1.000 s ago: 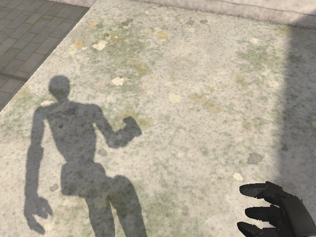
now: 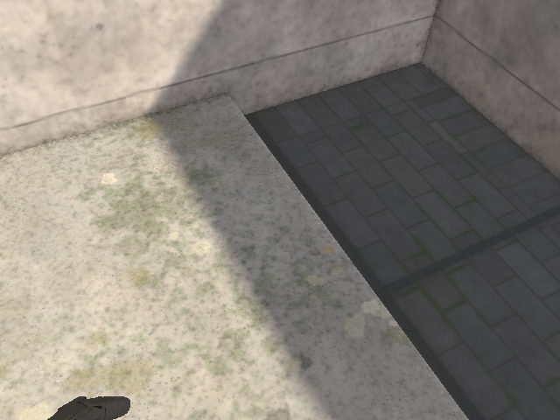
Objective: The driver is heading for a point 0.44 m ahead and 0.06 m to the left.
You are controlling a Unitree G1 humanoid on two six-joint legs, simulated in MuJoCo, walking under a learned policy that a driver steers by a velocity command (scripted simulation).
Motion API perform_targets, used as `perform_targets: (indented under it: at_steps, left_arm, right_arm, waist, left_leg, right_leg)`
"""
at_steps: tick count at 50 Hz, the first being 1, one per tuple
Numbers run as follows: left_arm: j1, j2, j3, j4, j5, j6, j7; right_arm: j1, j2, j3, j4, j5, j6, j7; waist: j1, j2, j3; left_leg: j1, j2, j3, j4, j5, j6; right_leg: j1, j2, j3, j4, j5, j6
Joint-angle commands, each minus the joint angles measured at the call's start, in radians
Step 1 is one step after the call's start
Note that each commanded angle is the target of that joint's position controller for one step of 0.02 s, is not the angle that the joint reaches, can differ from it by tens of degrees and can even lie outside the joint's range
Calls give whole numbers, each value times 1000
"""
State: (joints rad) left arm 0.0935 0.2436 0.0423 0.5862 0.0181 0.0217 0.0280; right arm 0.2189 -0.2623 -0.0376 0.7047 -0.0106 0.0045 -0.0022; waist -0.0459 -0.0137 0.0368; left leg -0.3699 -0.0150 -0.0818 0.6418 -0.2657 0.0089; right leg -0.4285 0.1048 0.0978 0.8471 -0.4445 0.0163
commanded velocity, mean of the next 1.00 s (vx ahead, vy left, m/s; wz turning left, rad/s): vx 0.25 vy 0.00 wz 0.27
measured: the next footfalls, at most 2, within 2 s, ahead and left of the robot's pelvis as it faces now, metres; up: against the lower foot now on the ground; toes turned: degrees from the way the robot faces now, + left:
right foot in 0.26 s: +0.05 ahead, -0.11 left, +0.00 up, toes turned +22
left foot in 0.70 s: -0.04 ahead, +0.15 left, +0.00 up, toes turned +28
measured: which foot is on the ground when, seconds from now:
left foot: down 0.00-0.26, up 0.28-0.68, down 0.70-1.00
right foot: up 0.00-0.24, down 0.26-0.70, up 0.72-1.00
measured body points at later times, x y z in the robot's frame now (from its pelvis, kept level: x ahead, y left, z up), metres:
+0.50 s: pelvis +0.00 -0.02 +0.02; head +0.04 -0.02 +0.46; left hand +0.03 +0.30 -0.07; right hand +0.26 -0.23 -0.08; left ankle -0.06 +0.12 -0.64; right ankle +0.02 -0.12 -0.73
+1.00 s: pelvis +0.10 +0.09 +0.00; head +0.11 +0.11 +0.45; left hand +0.16 +0.39 -0.11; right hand +0.17 -0.18 -0.11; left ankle -0.08 +0.13 -0.73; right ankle +0.25 +0.01 -0.64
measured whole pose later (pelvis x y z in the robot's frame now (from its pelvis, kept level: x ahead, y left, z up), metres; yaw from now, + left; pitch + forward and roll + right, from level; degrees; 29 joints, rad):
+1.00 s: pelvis +0.10 +0.09 +0.00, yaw +15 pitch +2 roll +1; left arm 0.20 0.31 0.08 0.75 0.03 0.03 -0.09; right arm 0.49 -0.26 -0.05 0.81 -0.04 -0.08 0.00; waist -0.04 -0.06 -0.01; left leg 0.14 -0.01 0.22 0.21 -0.38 0.00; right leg -0.81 -0.06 -0.02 1.14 -0.08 -0.05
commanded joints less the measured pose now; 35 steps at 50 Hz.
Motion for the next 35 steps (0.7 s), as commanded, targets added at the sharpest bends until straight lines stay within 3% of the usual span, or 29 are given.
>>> perform_targets:
  at_steps: [1, 3, 6, 8, 10, 12, 13, 14, 15, 16, 17, 18, 19, 20, 23, 25, 28, 30, 32, 33, 34, 35]
  left_arm:
    - [-9, 116, 60, -75, -11, 1, 11]
    - [-28, 78, 52, -73, -13, -3, 10]
    - [-62, 37, 39, -66, -26, -20, 2]
    - [-46, 46, 40, -48, -36, -29, -5]
    - [-4, 79, 51, -25, -44, -37, -13]
    - [77, 104, 66, 13, -45, -42, -15]
    - [113, 134, 78, 34, -43, -41, -12]
    - [98, 179, 86, 24, -25, -33, -6]
    - [41, 231, 90, 3, 34, -34, -15]
    - [-18, 189, 82, -17, 46, -46, -14]
    - [-77, 128, 65, -30, 30, -49, -3]
    - [-94, 101, 56, -37, 15, -48, 6]
    - [-91, 98, 52, -32, -1, -46, 16]
    - [-70, 104, 49, -26, -5, -42, 23]
    - [34, 133, 55, 0, 8, -26, 35]
    - [90, 166, 64, 21, 6, -17, 30]
    - [80, 206, 73, 35, -11, -14, 6]
    - [118, 207, 69, 58, -35, -26, -17]
    - [122, 217, 65, 73, -60, -40, -36]
    - [111, 217, 61, 78, -67, -43, -40]
    - [116, 199, 53, 88, -69, -49, -45]
    - [99, 149, 36, 88, -61, -62, -49]
  right_arm:
    - [-48, -227, -75, -102, 14, -18, -21]
    - [-80, -191, -75, -114, 37, 1, -34]
    - [-44, -176, -86, -113, 36, 32, -45]
    - [-34, -192, -98, -118, 33, 40, -46]
    - [-40, -203, -106, -124, 38, 44, -42]
    - [-72, -204, -109, -133, 58, 44, -39]
    - [-66, -183, -103, -135, 64, 43, -40]
    - [2, -132, -92, -121, 57, 47, -37]
    - [-9, -160, -104, -154, 58, 34, -35]
    - [-12, -244, -128, -145, 39, 24, -31]
    - [7, -268, -137, -120, 37, 29, -28]
    - [30, -240, -132, -94, 34, 40, -29]
    - [43, -211, -124, -92, 31, 49, -27]
    - [28, -185, -113, -104, 34, 52, -21]
    - [-86, -144, -85, -168, 47, 46, -9]
    - [-123, -119, -68, -196, 36, 43, -4]
    - [-131, -86, -46, -207, 17, 38, 0]
    - [-107, -68, -32, -185, 23, 31, 2]
    - [-95, -102, -42, -173, 38, 12, 12]
    - [-57, -112, -48, -152, 43, -2, 16]
    - [17, -125, -58, -114, 45, -16, 14]
    - [140, -152, -71, -77, 40, -29, 5]
  waist:
    - [33, 156, -61]
    - [44, 127, -101]
    - [22, 163, -158]
    - [18, 196, -173]
    - [25, 234, -168]
    - [69, 234, -159]
    - [74, 202, -169]
    - [32, 27, -192]
    - [10, -244, -125]
    - [-5, -188, -79]
    - [-22, -113, -68]
    - [-21, -73, -66]
    - [-14, -78, -57]
    - [1, -87, -47]
    - [76, -108, -43]
    - [104, -103, -69]
    - [94, -105, -93]
    - [99, -122, -122]
    - [78, -160, -47]
    - [43, -140, -19]
    - [3, -103, -15]
    - [-58, -64, -62]
  left_leg:
    - [147, 260, -475, -316, 243, 237]
    - [185, 181, -389, -289, 258, 178]
    - [253, 128, -389, -267, 243, 152]
    - [244, 124, -433, -278, 189, 156]
    - [223, 123, -491, -295, 153, 160]
    - [158, 91, -510, -292, 68, 131]
    - [63, 46, -473, -252, -41, 89]
    - [-82, -51, -342, -49, -259, 38]
    - [-280, -152, -165, 188, -346, -10]
    - [-297, -50, -139, 384, -298, -51]
    - [-281, -31, -109, 464, -223, -65]
    - [-284, -30, -97, 524, -161, -79]
    - [-319, -17, -81, 596, -118, -91]
    - [-342, 0, -48, 637, -97, -105]
    - [-413, 58, 33, 532, -47, -143]
    - [-380, 72, 36, 448, -83, -151]
    - [-216, 57, 55, 281, -153, -126]
    - [-73, 32, 101, 145, -183, -94]
    - [27, 12, 127, -20, -163, -46]
    - [123, 4, 134, -155, -83, -16]
    - [282, 0, 142, -269, -5, 12]
    - [521, 65, 67, -268, 3, 36]
  right_leg:
    - [-171, -8, 41, 323, -102, 34]
    - [-155, -19, 25, 232, -28, 45]
    - [-88, 6, 1, -2, 10, 53]
    - [-4, 20, 7, -137, 14, 45]
    - [72, 24, 15, -258, 43, 33]
    - [207, 7, 10, -467, 163, 7]
    - [342, -64, 31, -545, 242, -17]
    - [471, -257, 189, -561, 252, -87]
    - [375, -455, 425, -586, 411, -216]
    - [314, -504, 392, -590, 490, -262]
    - [290, -433, 265, -565, 501, -229]
    - [299, -362, 171, -543, 485, -193]
    - [316, -341, 116, -526, 526, -185]
    - [319, -333, 63, -521, 605, -194]
    - [414, -341, -5, -528, 670, -229]
    - [455, -370, 2, -521, 715, -258]
    - [394, -373, -25, -506, 744, -274]
    - [323, -357, -3, -584, 326, -271]
    - [233, -360, 71, -624, 12, -261]
    - [178, -352, 86, -605, -34, -248]
    - [90, -334, 86, -561, -34, -223]
    - [-67, -282, 51, -438, -22, -170]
